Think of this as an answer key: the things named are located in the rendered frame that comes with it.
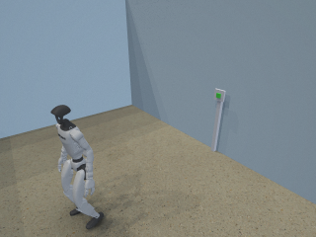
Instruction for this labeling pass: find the left robot forearm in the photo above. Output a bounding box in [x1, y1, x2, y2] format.
[85, 150, 94, 180]

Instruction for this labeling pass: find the panel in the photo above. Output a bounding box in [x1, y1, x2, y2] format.
[210, 89, 226, 152]

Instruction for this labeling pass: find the humanoid robot head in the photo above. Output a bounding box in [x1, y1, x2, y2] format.
[51, 105, 76, 131]

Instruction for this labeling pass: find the right robot hand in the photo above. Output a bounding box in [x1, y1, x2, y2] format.
[57, 157, 67, 173]

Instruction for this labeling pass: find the robot left upper arm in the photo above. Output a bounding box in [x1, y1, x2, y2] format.
[69, 129, 94, 157]

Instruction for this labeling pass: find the left robot hand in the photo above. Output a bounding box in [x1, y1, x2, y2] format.
[84, 179, 95, 198]

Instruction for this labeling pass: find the right robot forearm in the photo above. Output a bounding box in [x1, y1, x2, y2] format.
[60, 145, 68, 159]

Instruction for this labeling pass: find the left robot thigh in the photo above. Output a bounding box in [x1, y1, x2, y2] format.
[72, 165, 87, 210]

